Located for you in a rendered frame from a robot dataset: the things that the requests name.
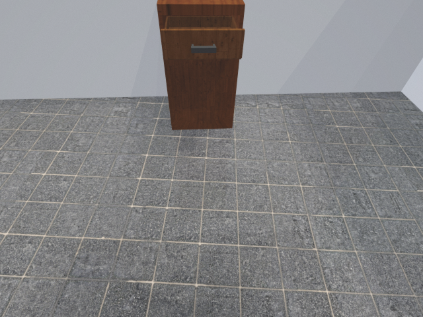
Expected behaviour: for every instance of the cabinet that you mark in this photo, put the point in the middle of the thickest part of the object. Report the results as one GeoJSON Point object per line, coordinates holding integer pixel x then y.
{"type": "Point", "coordinates": [201, 92]}

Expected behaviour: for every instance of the handle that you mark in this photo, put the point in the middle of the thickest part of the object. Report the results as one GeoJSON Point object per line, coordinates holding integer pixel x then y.
{"type": "Point", "coordinates": [203, 49]}

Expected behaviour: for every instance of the drawer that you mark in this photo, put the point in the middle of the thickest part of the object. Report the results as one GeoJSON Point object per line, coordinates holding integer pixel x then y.
{"type": "Point", "coordinates": [182, 31]}

